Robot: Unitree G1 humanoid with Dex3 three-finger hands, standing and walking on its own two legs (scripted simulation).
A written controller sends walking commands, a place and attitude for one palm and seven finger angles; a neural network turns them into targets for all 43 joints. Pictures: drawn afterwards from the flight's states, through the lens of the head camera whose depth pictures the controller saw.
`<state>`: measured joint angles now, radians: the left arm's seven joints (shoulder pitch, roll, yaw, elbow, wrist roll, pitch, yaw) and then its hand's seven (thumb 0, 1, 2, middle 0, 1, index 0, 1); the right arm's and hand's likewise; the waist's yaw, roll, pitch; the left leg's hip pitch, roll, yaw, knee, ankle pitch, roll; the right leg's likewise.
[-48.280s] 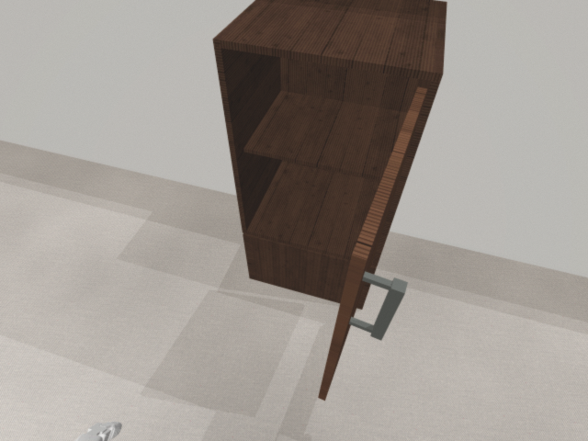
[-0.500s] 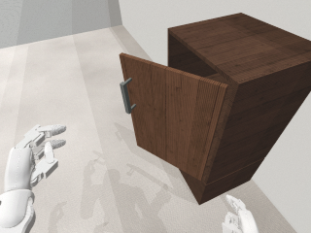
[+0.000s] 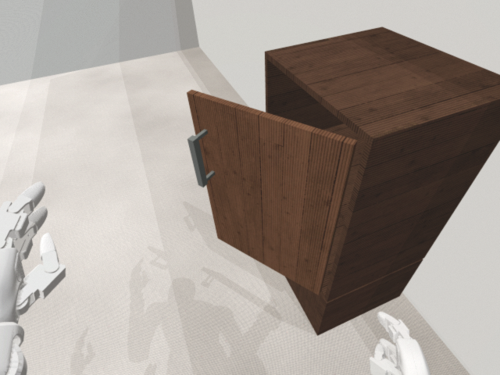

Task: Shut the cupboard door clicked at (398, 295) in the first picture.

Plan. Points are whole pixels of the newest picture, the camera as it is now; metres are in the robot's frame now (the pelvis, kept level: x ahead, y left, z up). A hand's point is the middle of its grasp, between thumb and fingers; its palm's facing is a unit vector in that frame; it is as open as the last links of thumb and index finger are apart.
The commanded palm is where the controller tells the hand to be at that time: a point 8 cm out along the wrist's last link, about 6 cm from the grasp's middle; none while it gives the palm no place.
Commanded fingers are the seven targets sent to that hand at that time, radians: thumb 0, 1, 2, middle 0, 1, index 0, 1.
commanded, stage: step back with the hand held close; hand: left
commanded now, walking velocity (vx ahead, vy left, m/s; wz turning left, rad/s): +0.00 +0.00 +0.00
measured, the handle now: (203, 158) +0.64 +0.21 -0.03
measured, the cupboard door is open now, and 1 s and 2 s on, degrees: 33 33 33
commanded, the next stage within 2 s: stop stepping back and stand still in 1.46 s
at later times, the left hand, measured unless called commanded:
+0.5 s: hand (47, 264) +0.20 +0.28 +0.16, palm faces +0.31 -0.79 -0.53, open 7.4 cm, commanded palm +0.13 +0.32 +0.17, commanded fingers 0.00 0.90 0.90 -0.20 -0.30 -0.20 -0.30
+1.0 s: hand out of the picture +0.09 +0.30 +0.16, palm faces +0.46 -0.76 -0.46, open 7.4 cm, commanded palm +0.03 +0.33 +0.17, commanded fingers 0.00 0.90 0.90 -0.20 -0.30 -0.20 -0.30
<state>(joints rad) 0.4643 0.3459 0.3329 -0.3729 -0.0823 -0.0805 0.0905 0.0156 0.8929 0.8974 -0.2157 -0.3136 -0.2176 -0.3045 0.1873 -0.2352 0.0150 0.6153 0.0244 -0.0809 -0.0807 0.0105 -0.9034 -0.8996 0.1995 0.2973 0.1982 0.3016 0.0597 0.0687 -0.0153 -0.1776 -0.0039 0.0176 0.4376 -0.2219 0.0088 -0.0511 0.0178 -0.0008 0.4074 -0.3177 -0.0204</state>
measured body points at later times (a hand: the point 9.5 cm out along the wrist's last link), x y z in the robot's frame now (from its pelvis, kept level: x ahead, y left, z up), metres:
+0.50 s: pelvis -0.02 +0.03 +0.00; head +0.00 +0.01 +0.45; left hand +0.18 +0.32 +0.18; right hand +0.16 -0.23 -0.09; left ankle +0.01 +0.12 -0.74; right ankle -0.06 -0.10 -0.74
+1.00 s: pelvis -0.11 +0.03 -0.02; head -0.09 +0.04 +0.43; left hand +0.06 +0.34 +0.19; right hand +0.07 -0.20 -0.10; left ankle +0.01 +0.12 -0.74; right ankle -0.06 -0.10 -0.74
